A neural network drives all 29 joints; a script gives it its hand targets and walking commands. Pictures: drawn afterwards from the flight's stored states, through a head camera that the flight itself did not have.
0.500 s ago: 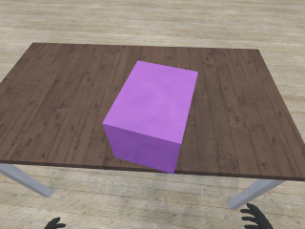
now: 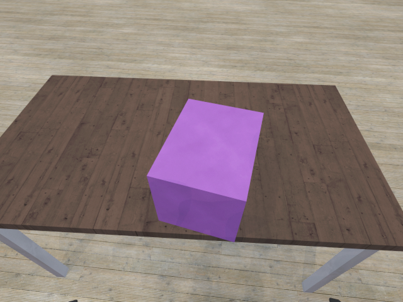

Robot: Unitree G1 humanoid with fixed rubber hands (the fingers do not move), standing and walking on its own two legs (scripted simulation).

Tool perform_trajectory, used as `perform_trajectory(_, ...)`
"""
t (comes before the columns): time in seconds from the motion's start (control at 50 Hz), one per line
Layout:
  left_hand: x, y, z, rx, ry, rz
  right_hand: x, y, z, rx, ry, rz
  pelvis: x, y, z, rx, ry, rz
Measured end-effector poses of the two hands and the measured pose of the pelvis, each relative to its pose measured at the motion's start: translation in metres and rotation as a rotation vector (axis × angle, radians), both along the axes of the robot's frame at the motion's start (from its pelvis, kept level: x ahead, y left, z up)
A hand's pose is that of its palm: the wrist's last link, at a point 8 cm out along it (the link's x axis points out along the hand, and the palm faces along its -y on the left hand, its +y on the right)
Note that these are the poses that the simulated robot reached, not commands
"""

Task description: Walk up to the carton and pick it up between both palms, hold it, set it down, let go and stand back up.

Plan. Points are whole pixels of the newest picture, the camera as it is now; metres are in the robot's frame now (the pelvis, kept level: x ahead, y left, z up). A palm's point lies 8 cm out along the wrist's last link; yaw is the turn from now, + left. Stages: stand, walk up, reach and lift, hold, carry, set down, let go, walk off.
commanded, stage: walk up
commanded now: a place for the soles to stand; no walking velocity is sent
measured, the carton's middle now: (210, 167) +0.45 -0.02 -0.03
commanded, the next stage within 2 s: stand in 0.34 s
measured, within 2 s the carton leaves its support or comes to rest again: neither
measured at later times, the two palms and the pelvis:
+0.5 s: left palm out of the picture +0.08 +0.31 -0.12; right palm out of the picture +0.11 -0.28 -0.11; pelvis +0.00 +0.01 +0.00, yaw +0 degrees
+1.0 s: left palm (82, 300) +0.17 +0.25 -0.10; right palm out of the picture +0.11 -0.29 -0.08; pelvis -0.01 -0.01 -0.01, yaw -5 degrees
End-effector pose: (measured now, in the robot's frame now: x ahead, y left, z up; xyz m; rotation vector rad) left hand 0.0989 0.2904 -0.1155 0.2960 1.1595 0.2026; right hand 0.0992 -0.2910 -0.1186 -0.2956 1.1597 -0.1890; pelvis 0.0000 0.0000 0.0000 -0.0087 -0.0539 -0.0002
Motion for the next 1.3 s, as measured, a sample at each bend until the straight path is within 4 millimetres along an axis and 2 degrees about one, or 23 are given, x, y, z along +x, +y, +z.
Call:
perform_trajectory(0.16,-0.006,0.006,-0.005,-0.016,0.014,0.014,-0.003,0.005,0.006,-0.018,-0.005,0.000,0.001,0.006,0.001,0.000,0.005,0.002)
perform_trajectory(0.6,-0.024,0.018,-0.008,-0.018,0.062,0.050,0.010,0.016,0.012,-0.025,-0.059,0.017,0.001,0.013,0.001,-0.002,0.027,-0.001)
perform_trajectory(0.64,-0.007,0.016,-0.009,0.003,0.070,0.027,0.020,0.017,0.009,0.002,-0.111,-0.013,-0.005,0.012,-0.005,-0.002,0.031,-0.012)
perform_trajectory(0.74,0.068,-0.012,-0.001,0.006,-0.040,-0.081,0.043,0.026,0.003,0.053,-0.214,0.007,-0.018,0.006,-0.021,-0.003,0.003,-0.025)
perform_trajectory(0.8,0.101,-0.035,0.012,-0.016,-0.123,-0.121,0.041,0.026,0.005,0.070,-0.254,-0.006,-0.019,0.004,-0.023,-0.009,-0.017,-0.040)
perform_trajectory(0.84,0.110,-0.046,0.022,-0.026,-0.163,-0.136,0.034,0.021,0.010,0.063,-0.279,-0.027,-0.018,0.002,-0.021,-0.010,-0.029,-0.053)
perform_trajectory(0.9,0.104,-0.053,0.025,-0.030,-0.158,-0.134,0.021,0.011,0.018,0.035,-0.295,-0.039,-0.014,-0.002,-0.018,-0.004,-0.042,-0.074)
perform_trajectory(0.96,0.083,-0.049,0.019,-0.033,-0.112,-0.098,0.010,0.002,0.028,0.002,-0.308,-0.040,-0.012,-0.007,-0.016,0.007,-0.054,-0.089)
perform_trajectory(1.02,0.062,-0.040,0.013,-0.033,-0.089,-0.053,0.007,0.000,0.038,-0.021,-0.335,-0.029,-0.011,-0.012,-0.014,0.017,-0.063,-0.094)
perform_trajectory(1.08,0.050,-0.032,0.012,-0.032,-0.110,-0.018,0.012,0.007,0.046,-0.016,-0.369,-0.016,-0.011,-0.018,-0.013,0.024,-0.068,-0.091)
perform_trajectory(1.16,0.052,-0.028,0.021,-0.040,-0.190,-0.008,0.024,0.029,0.051,0.022,-0.412,-0.011,-0.011,-0.021,-0.011,0.027,-0.068,-0.079)
perform_trajectory(1.3,0.073,-0.035,0.046,-0.069,-0.279,-0.087,0.035,0.064,0.052,0.092,-0.480,-0.072,-0.008,-0.015,-0.006,0.020,-0.071,-0.079)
